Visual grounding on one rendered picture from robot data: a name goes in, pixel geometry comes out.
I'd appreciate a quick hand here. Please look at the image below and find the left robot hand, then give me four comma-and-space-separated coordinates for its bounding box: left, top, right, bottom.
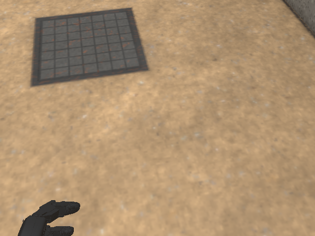
18, 200, 81, 236

